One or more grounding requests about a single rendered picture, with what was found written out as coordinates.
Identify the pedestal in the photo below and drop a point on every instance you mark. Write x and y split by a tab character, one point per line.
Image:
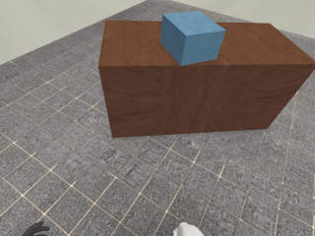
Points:
147	93

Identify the carton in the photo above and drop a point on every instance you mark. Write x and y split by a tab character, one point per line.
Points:
191	37

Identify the robot left hand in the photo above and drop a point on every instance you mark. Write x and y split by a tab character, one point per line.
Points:
37	227

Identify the robot right thigh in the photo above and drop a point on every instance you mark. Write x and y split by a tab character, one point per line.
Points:
187	230

